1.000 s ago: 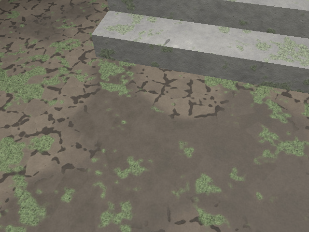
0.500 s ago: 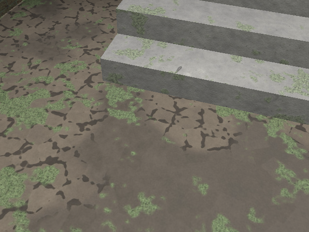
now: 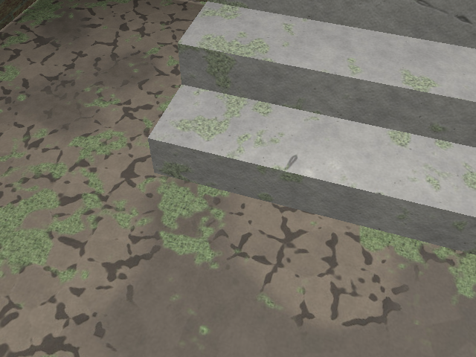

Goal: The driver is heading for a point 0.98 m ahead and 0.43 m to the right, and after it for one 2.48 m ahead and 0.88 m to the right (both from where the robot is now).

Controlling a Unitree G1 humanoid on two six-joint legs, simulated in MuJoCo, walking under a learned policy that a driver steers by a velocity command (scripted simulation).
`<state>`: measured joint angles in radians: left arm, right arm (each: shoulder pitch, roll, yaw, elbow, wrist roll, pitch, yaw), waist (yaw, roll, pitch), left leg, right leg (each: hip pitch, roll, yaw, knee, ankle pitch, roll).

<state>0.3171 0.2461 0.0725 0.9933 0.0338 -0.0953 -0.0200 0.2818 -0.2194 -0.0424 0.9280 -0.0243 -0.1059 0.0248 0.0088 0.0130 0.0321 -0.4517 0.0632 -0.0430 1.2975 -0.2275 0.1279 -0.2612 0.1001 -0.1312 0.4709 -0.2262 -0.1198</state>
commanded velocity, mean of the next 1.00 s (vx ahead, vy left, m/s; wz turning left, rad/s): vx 1.00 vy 0.00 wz -0.73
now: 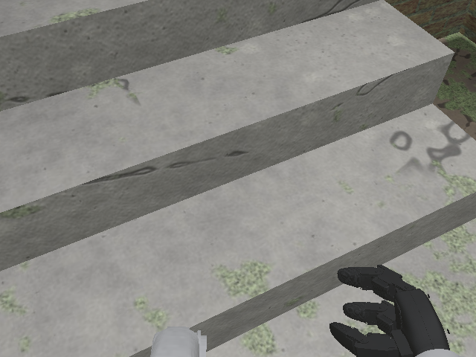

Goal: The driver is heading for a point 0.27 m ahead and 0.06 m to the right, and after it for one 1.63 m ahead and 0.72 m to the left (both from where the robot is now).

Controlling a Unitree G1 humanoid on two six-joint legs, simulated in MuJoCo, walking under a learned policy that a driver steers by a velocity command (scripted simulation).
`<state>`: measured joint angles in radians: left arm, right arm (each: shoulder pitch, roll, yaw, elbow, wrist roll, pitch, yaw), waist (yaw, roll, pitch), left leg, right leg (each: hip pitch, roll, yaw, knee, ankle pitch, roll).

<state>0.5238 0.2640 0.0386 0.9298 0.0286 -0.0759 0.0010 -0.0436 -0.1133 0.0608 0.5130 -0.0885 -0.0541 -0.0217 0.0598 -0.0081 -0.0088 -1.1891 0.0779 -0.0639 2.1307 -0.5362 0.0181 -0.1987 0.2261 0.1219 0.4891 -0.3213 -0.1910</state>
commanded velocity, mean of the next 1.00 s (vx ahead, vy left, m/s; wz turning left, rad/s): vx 1.00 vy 0.00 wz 0.42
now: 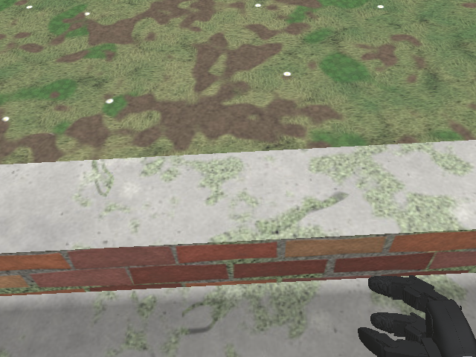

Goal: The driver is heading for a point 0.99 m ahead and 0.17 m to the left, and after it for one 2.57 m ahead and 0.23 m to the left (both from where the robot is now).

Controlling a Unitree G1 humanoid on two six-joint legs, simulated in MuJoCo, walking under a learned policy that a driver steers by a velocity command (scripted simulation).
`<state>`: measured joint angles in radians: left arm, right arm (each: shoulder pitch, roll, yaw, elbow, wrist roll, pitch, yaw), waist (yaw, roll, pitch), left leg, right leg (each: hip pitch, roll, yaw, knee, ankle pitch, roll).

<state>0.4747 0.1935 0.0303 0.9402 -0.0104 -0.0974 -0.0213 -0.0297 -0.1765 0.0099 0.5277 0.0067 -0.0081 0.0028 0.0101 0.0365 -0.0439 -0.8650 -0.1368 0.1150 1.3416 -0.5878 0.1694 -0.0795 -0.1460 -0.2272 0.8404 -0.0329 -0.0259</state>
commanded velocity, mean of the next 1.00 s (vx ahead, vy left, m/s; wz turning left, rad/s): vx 1.00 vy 0.00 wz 0.53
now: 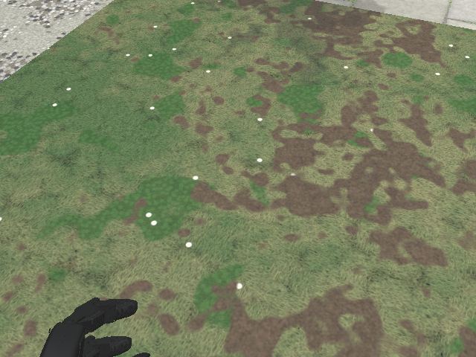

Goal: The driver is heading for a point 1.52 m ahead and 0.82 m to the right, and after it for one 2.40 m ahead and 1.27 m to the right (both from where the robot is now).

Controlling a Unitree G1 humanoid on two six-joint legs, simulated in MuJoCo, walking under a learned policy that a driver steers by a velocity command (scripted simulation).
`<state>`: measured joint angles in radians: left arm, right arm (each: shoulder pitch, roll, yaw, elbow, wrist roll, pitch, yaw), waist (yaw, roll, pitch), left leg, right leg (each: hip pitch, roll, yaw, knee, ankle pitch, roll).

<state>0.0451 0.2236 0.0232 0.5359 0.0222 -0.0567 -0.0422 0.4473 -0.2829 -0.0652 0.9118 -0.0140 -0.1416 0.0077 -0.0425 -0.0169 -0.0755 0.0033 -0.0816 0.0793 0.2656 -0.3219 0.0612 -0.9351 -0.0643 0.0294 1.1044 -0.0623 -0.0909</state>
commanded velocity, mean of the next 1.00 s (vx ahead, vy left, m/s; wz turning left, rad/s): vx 1.00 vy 0.00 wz -0.87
